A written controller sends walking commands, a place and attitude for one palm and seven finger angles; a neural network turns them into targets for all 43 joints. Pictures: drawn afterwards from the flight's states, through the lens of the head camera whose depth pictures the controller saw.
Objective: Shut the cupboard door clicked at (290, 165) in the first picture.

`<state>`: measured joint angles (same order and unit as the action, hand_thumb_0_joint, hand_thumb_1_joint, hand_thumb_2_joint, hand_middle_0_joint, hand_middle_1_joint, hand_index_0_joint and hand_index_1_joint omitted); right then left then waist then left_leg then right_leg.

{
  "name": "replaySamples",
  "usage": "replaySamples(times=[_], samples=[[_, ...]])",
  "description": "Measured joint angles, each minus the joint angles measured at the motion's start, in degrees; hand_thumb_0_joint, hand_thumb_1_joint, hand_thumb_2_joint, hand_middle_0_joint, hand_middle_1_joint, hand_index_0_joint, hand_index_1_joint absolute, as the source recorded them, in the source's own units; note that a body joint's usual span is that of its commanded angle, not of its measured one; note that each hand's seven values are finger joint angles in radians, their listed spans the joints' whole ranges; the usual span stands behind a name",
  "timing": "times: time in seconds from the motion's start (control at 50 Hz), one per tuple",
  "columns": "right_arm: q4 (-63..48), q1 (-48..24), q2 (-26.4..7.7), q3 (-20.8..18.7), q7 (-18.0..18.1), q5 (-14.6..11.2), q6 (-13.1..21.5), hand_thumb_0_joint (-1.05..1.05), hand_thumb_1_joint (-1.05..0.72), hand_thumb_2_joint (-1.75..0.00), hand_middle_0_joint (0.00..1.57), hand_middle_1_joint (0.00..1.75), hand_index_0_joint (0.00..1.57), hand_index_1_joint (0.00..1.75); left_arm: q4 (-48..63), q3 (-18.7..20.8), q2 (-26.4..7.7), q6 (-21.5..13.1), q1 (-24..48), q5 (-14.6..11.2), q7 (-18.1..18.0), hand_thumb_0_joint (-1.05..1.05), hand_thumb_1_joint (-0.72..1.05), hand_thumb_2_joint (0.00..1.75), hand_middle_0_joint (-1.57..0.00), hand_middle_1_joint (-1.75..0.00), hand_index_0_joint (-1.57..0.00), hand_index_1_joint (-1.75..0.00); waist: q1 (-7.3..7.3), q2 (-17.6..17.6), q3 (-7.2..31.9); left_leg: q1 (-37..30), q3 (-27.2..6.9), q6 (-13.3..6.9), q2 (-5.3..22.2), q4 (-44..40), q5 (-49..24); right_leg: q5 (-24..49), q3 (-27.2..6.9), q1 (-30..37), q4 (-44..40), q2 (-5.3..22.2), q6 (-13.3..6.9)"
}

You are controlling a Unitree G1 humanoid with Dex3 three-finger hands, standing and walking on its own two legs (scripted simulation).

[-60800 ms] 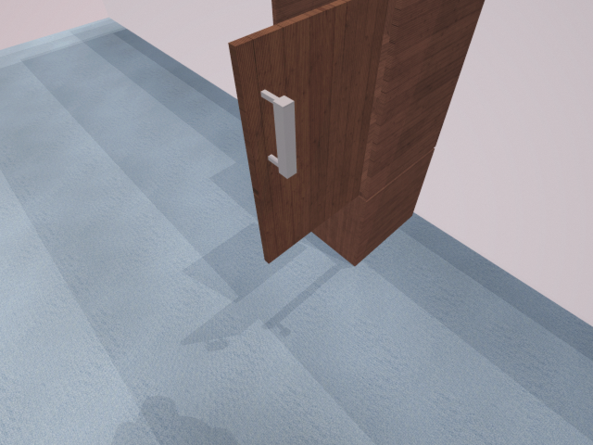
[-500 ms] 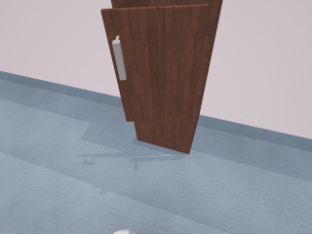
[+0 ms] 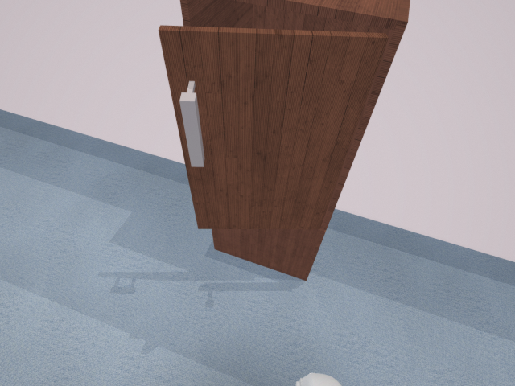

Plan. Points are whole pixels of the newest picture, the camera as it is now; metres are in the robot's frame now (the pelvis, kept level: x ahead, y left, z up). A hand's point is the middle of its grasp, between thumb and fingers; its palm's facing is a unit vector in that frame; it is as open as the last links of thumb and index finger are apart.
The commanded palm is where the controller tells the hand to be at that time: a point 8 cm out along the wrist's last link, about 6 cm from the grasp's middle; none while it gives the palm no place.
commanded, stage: take the last steps up to it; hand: left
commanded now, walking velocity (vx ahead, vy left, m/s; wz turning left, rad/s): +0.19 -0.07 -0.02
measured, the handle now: (194, 125) +0.55 +0.17 +0.08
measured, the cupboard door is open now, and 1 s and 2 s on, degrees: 21 21 21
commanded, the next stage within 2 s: come to a stop and stand still in 0.10 s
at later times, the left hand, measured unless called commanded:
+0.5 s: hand (196, 356) +0.19 +0.12 -0.16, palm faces +0.05 -0.97 -0.25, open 7.2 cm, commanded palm none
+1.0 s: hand out of the picture +0.07 +0.23 -0.18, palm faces +0.06 -0.98 -0.20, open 7.4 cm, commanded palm none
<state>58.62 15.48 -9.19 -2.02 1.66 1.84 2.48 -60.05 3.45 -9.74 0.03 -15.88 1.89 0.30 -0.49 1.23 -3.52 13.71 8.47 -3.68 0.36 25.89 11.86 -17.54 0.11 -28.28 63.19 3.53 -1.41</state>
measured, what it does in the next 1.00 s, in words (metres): steps on the spot: right foot, then left foot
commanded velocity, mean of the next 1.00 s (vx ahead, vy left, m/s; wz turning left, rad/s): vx -0.07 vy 0.05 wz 0.00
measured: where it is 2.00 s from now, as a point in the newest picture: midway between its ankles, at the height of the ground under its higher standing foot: outside the picture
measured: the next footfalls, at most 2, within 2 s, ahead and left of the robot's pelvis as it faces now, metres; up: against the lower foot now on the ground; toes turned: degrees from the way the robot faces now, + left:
right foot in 0.24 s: +0.19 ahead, -0.17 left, +0.00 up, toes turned -5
left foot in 0.72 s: +0.14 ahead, +0.10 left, +0.00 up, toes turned +1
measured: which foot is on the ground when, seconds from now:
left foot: down 0.00-0.24, up 0.26-0.70, down 0.72-1.00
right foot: up 0.00-0.22, down 0.24-0.72, up 0.74-1.00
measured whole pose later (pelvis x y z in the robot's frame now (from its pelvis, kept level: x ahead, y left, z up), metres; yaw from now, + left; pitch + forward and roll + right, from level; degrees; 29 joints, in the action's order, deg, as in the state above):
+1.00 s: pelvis +0.07 +0.04 +0.00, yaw +0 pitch +1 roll -1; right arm 57.2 10.5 -8.3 -0.7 2.0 1.1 -1.1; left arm -60.4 2.7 -12.3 3.7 -15.8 1.3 -1.6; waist -1.8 2.4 -2.6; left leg 14.6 4.6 -5.0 -2.1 23.4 9.8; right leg -24.8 -1.7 -16.2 45.5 1.0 1.3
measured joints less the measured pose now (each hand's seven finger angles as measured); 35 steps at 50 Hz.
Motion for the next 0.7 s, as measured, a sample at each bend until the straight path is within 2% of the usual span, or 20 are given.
replaySamples(times=[0.1,0.18,0.24,0.3,0.34,0.4,0.48,0.54,0.62,0.66,0.7], samples=[[2.2,3.8,0.0,-0.2,-0.6,0.1,-0.8,0.0,-0.93,-0.9,0.2,0.3,0.2,0.3,2.0,0.3,-0.8,0.3,3.3,0.0,0.1,0.0,0.91,0.9,-0.19,-0.3,-0.19,-0.29,1.18,-0.5,0.9,-4.8,-0.3,1.4,0.6,-4.3,0.6,4.5,0.6,-1.2,-13.8,2.1,1.4],[3.1,5.8,0.4,-0.3,-0.9,0.2,-1.2,0.0,-0.92,-0.9,0.2,0.3,0.2,0.3,2.2,0.0,-1.0,0.3,5.2,-0.1,0.3,0.0,0.91,0.9,-0.19,-0.3,-0.19,-0.29,2.51,-0.7,1.0,-6.9,-0.1,3.2,1.6,-3.3,3.5,5.9,2.1,2.3,-23.9,1.4,1.6],[3.9,7.3,0.8,-0.2,-1.1,-0.2,-1.6,0.0,-0.91,-0.9,0.2,0.3,0.2,0.3,2.4,-0.4,-1.2,-1.0,5.2,0.0,0.2,0.0,0.91,0.9,-0.19,-0.3,-0.19,-0.29,2.69,-0.3,1.5,-6.8,0.2,5.0,2.4,2.0,8.4,7.7,2.5,7.9,-32.0,0.2,1.5],[4.7,5.8,0.0,0.0,-0.8,-0.9,-2.7,0.0,-0.91,-0.9,0.2,0.3,0.2,0.29,1.2,-1.5,0.8,-2.3,6.2,-0.2,-0.6,0.0,0.91,0.9,-0.2,-0.3,-0.19,-0.29,2.91,-3.1,0.6,-3.0,-3.4,4.6,3.4,11.6,16.8,4.2,4.0,8.9,-30.5,-1.8,0.4],[4.5,4.5,0.0,0.1,-0.3,-1.4,-3.3,0.0,-0.91,-0.9,0.2,0.3,0.2,0.29,1.0,-2.0,1.8,-2.4,6.5,-0.4,-1.3,0.0,0.91,0.9,-0.2,-0.3,-0.19,-0.29,2.73,-3.2,0.1,0.0,-4.6,4.9,2.3,16.7,19.5,4.2,4.6,10.3,-31.9,-1.9,-0.3],[3.6,1.6,0.2,0.1,-0.1,-1.9,-4.4,0.0,-0.91,-0.9,0.2,0.3,0.2,0.29,1.6,-1.6,1.7,-2.1,7.5,-0.6,-2.6,-0.02,0.94,0.89,-0.2,-0.3,-0.2,-0.29,1.67,-2.2,-0.6,4.6,-5.8,5.6,0.5,23.1,19.9,5.0,4.9,12.0,-34.2,-1.4,-0.7],[1.3,-3.0,-1.1,-0.8,-0.4,-1.5,-6.1,0.0,-0.91,-0.9,0.2,0.3,0.2,0.29,2.0,-1.4,1.3,-0.8,7.8,-0.4,-2.9,-0.02,0.93,0.89,-0.2,-0.3,-0.2,-0.3,0.47,-2.0,-1.3,10.6,-7.1,6.7,-1.2,31.1,16.8,6.0,5.0,13.1,-36.3,-0.7,-0.2],[-0.7,-6.2,-2.4,-1.5,-0.8,-1.2,-6.7,0.0,-0.91,-0.9,0.2,0.3,0.19,0.29,2.1,-1.2,0.9,0.1,7.3,-0.3,-3.1,-0.01,0.92,0.89,-0.2,-0.3,-0.2,-0.3,-0.03,-2.2,-1.5,13.3,-7.9,7.2,-1.4,34.0,13.9,6.6,5.1,13.2,-36.8,-0.2,0.5],[-3.0,-8.9,-3.4,-1.8,-1.2,-1.2,-6.5,0.0,-0.91,-0.9,0.19,0.3,0.19,0.29,2.6,-0.7,-0.3,0.9,6.1,0.2,-2.9,-0.01,0.91,0.89,-0.2,-0.3,-0.2,-0.3,-0.66,-1.4,-1.4,12.1,-8.3,7.1,-0.8,29.0,12.7,6.7,5.2,12.4,-36.1,0.8,1.7],[-3.7,-9.3,-3.4,-1.7,-1.4,-1.2,-5.9,0.0,-0.91,-0.9,0.19,0.3,0.19,0.29,2.8,-0.4,-1.2,1.2,5.5,0.4,-2.8,0.0,0.91,0.89,-0.2,-0.3,-0.2,-0.3,-1.04,-0.4,-1.1,9.4,-8.1,6.8,-0.3,22.7,11.9,6.5,5.1,11.5,-34.9,1.4,2.5],[-4.3,-9.1,-3.4,-1.3,-1.5,-1.2,-5.2,0.0,-0.91,-0.9,0.19,0.3,0.19,0.29,2.9,-0.2,-2.1,1.5,4.6,0.3,-2.6,0.0,0.91,0.89,-0.2,-0.3,-0.2,-0.3,-1.25,0.5,-0.6,4.9,-7.7,6.5,0.1,12.8,6.8,5.7,4.9,10.3,-32.6,2.0,3.6]])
